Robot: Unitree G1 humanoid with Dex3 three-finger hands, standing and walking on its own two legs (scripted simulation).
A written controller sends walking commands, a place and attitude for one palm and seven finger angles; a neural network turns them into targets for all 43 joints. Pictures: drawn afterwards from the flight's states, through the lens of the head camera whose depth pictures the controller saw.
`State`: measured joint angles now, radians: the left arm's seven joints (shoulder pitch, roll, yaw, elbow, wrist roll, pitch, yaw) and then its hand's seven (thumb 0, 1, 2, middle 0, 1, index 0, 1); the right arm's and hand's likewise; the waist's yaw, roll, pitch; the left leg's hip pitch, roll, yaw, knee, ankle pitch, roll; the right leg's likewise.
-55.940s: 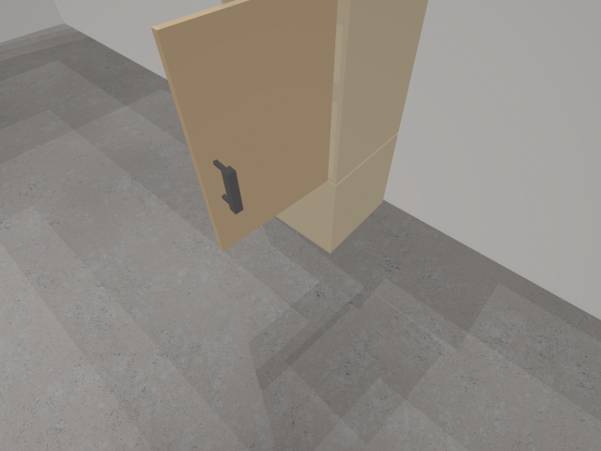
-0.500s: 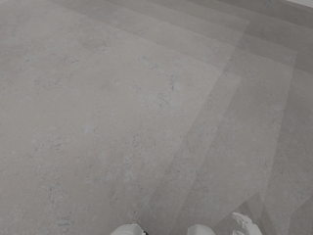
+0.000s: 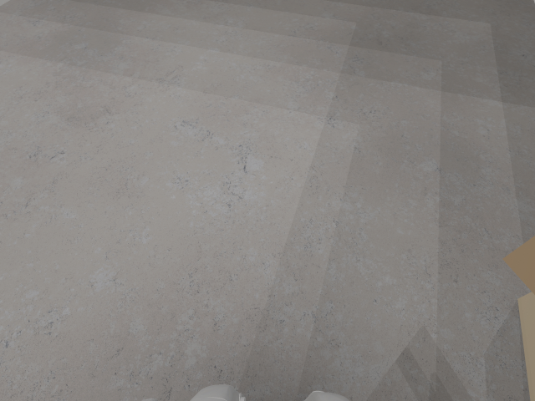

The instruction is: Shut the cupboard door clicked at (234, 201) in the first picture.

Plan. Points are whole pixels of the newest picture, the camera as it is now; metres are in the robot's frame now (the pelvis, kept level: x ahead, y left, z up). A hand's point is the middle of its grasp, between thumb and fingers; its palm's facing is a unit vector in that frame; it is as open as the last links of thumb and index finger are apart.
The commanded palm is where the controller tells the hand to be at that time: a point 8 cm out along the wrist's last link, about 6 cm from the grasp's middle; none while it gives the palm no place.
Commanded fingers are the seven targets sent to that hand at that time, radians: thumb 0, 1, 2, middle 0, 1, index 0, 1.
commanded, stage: turn to face it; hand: left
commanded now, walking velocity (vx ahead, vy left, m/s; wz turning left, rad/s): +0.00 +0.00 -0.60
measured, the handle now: out of the picture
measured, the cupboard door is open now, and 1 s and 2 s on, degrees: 40 40 40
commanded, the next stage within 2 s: take the last steps up to it in 1.82 s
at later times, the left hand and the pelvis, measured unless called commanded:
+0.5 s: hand (128, 375) +0.17 +0.25 -0.16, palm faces -0.20 -0.95 -0.22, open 7.4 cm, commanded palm none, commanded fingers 0.00 0.90 0.90 -0.20 -0.30 -0.20 -0.30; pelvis +0.03 +0.06 +0.01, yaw -17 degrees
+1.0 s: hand (208, 345) +0.21 +0.12 -0.14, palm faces -0.56 -0.79 -0.26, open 7.4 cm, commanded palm none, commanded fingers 0.00 0.90 0.90 -0.20 -0.30 -0.20 -0.30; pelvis +0.02 +0.01 +0.01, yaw -35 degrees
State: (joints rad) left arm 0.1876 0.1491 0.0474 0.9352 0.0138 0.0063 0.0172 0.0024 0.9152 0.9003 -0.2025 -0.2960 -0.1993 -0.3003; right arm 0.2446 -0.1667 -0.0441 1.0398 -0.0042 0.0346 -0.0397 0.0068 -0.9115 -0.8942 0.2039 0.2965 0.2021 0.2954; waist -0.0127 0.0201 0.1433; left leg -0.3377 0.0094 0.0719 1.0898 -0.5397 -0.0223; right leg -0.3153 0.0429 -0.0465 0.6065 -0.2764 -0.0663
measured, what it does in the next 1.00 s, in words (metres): steps on the spot, turning right: left foot, then right foot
